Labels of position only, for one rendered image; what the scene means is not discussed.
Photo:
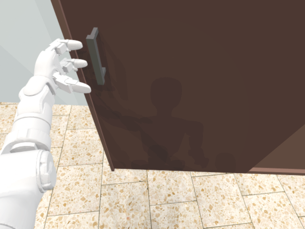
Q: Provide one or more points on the robot left forearm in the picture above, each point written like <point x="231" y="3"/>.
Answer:
<point x="32" y="122"/>

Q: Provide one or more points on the robot left hand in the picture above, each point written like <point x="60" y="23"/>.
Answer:
<point x="48" y="65"/>

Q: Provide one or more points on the wardrobe door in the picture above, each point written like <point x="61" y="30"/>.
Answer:
<point x="289" y="155"/>
<point x="194" y="85"/>

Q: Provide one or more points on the robot left upper arm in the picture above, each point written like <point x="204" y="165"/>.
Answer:
<point x="24" y="178"/>

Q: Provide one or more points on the handle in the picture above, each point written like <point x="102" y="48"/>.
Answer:
<point x="95" y="58"/>

